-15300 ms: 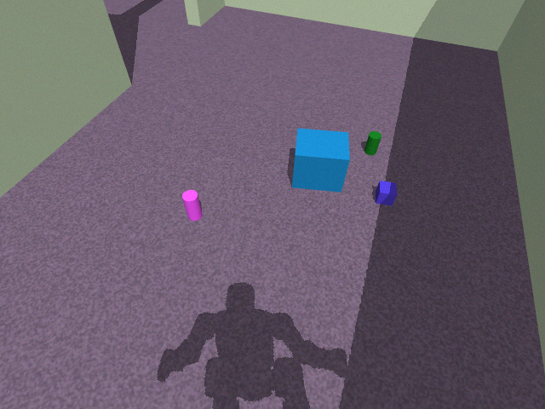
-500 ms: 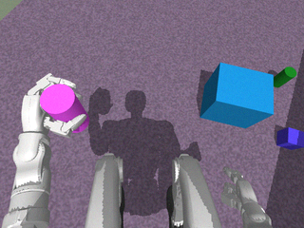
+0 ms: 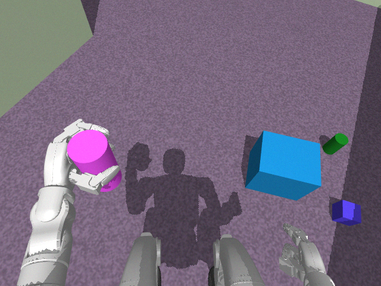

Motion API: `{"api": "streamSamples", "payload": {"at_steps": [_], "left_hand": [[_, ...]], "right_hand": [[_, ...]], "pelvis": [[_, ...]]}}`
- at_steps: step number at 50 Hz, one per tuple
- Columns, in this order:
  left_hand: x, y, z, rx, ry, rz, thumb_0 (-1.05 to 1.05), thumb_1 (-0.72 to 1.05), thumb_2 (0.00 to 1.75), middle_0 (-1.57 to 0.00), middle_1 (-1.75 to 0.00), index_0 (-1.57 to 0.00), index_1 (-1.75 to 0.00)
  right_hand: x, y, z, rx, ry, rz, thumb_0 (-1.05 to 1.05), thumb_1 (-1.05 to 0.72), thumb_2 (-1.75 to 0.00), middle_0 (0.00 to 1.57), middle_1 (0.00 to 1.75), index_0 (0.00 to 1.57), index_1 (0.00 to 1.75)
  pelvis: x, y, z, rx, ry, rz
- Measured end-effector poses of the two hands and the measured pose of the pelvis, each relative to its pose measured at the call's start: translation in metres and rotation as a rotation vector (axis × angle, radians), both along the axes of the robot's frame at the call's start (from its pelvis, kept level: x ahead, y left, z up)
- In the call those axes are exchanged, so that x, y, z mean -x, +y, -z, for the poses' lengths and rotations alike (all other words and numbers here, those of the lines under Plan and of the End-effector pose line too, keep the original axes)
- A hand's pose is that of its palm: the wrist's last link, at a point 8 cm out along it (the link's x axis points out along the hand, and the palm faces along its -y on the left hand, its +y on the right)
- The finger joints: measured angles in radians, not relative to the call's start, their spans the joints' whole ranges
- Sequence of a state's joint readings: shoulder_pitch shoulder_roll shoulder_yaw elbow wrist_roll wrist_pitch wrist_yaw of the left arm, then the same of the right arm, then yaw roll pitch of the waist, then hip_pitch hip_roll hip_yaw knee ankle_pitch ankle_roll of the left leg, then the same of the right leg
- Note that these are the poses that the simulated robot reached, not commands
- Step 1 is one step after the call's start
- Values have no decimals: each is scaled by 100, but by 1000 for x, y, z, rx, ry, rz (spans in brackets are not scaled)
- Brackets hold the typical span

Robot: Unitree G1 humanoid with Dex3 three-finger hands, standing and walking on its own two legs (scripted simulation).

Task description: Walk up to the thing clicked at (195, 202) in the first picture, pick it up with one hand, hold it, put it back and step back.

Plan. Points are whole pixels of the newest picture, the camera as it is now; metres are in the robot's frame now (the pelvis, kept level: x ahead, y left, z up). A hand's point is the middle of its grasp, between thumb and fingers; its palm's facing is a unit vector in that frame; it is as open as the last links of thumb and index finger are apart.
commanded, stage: lift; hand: left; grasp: from the side
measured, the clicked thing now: (98, 163) +0.35 +0.19 +0.01
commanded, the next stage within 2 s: hold in 0.88 s
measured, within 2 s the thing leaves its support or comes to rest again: neither
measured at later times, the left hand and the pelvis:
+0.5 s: hand (91, 137) +0.36 +0.17 +0.10, palm faces +0.01 -1.00 -0.02, open 9.4 cm; pelvis +0.02 +0.00 +0.06, yaw +0 degrees
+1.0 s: hand (94, 125) +0.36 +0.16 +0.13, palm faces -0.01 -1.00 -0.01, open 9.4 cm; pelvis +0.03 -0.01 +0.09, yaw +0 degrees
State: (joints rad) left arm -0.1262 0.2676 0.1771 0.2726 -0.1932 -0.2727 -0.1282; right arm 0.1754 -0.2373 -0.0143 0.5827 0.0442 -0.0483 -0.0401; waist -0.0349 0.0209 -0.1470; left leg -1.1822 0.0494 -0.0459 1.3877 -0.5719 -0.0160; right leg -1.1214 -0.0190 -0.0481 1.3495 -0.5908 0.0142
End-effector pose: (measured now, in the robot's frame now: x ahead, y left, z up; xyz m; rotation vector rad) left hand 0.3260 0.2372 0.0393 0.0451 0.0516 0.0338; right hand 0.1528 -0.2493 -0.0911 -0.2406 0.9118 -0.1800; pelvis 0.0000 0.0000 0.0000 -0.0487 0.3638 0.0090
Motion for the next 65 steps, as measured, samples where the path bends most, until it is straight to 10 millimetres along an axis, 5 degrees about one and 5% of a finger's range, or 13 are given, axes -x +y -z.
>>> {"api": "streamSamples", "payload": {"at_steps": [26, 65], "left_hand": [[-10, -11, -68, 22, -14, 21, 0, -35, 114, -77, -103, -77, -105], [-10, -25, -104, 41, -29, 43, 0, -35, 114, -77, -103, -77, -105]], "right_hand": [[2, 6, -61, -20, 27, 6, 0, -89, -90, 21, 30, 20, 30], [-1, -6, -89, -28, 26, 15, 0, -90, -90, 20, 30, 20, 30]], "pelvis": [[-22, 0, -65, -18, -130, 3], [-30, -8, -95, -36, -231, 7]]}}
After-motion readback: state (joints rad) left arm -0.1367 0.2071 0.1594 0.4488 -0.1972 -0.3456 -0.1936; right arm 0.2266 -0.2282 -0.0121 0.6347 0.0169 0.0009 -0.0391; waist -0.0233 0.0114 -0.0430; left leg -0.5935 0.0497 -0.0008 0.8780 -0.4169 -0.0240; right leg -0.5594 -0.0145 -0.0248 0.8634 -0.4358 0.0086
